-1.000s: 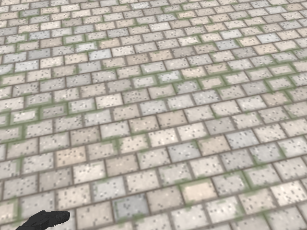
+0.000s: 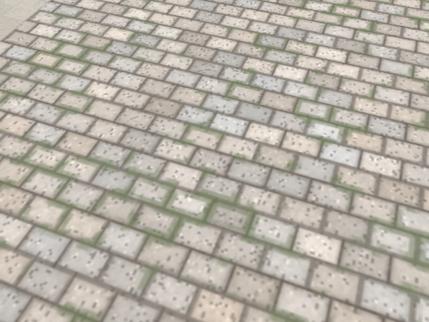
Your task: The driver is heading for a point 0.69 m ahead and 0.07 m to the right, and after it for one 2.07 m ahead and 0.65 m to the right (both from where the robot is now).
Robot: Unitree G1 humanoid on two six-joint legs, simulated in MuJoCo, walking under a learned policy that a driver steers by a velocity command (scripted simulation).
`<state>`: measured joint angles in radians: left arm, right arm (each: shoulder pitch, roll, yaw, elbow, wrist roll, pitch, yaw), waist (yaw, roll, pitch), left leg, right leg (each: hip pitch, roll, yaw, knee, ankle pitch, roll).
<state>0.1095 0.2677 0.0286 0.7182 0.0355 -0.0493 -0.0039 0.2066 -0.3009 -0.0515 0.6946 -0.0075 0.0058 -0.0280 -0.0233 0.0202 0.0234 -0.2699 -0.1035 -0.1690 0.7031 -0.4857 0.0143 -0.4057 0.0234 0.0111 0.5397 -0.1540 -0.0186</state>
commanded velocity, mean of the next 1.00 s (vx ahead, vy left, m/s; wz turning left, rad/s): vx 0.35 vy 0.00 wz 0.05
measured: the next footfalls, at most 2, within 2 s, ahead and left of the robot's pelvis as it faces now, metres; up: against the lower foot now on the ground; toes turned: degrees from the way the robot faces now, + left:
left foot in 0.24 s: +0.03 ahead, +0.13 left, +0.00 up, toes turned -2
right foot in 0.58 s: +0.25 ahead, -0.13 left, +0.00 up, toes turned -1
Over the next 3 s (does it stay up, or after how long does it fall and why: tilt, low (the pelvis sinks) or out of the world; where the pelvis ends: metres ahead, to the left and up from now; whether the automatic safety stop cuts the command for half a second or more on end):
stays up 1.34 -0.37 0.02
